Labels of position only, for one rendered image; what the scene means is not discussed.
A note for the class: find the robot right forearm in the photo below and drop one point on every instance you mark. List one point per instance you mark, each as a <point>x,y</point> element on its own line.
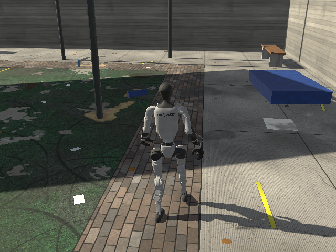
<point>194,139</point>

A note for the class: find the right robot hand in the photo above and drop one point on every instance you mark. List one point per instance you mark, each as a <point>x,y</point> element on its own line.
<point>200,152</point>

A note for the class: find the robot left upper arm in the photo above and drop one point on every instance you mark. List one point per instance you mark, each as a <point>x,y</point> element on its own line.
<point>147,119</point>

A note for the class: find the robot left forearm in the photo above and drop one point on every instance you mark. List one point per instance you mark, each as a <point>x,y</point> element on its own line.
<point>143,135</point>

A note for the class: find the left robot hand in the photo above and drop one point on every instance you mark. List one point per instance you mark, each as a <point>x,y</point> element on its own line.
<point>143,142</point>

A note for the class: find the robot left thigh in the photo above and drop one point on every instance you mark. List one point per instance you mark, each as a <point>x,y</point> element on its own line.
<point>157,166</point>

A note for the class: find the robot right upper arm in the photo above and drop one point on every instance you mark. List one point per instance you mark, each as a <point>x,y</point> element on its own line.
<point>186,120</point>

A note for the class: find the robot torso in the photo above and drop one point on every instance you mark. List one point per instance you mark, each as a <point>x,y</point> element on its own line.
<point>166,121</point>

